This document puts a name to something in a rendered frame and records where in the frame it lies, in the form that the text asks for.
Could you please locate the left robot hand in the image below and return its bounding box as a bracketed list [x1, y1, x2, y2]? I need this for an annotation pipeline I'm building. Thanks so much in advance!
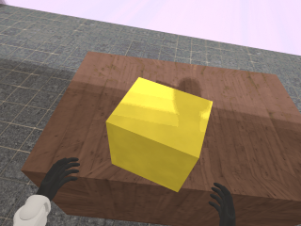
[36, 157, 80, 201]

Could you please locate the robot left forearm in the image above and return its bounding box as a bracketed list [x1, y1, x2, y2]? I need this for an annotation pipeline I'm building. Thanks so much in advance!
[13, 195, 51, 226]

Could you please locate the pedestal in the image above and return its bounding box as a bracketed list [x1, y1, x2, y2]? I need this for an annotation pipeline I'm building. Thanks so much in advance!
[21, 51, 301, 226]

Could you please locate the carton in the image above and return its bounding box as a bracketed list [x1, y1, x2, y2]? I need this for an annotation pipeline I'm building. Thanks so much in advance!
[105, 77, 213, 192]

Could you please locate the right robot hand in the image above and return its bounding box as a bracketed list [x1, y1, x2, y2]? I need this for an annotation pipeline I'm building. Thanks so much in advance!
[209, 183, 236, 226]

